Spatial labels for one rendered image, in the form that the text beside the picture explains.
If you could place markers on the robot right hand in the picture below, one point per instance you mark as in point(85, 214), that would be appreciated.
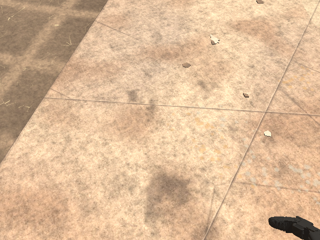
point(300, 227)

